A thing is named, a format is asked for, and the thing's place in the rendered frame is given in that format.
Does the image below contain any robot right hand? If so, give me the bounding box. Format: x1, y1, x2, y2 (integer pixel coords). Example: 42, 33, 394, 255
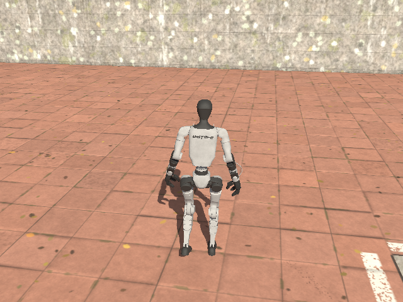
226, 180, 241, 196

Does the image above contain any left robot upper arm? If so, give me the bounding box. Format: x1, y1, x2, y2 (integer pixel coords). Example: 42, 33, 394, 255
172, 126, 190, 160

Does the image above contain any right robot foot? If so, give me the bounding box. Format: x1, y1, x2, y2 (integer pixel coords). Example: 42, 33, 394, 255
208, 241, 217, 256

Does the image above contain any robot right forearm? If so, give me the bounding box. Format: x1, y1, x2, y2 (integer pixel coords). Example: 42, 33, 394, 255
227, 153, 239, 182

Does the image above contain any robot left forearm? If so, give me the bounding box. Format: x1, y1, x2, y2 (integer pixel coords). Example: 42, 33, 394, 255
166, 150, 179, 176

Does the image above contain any robot left hand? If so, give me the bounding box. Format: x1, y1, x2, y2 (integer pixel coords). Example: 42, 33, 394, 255
165, 174, 179, 187

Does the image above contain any robot left shin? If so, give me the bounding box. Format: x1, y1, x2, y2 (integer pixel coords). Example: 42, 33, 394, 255
183, 204, 193, 247

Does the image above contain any right robot upper arm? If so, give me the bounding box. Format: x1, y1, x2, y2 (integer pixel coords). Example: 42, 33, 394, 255
217, 127, 233, 163

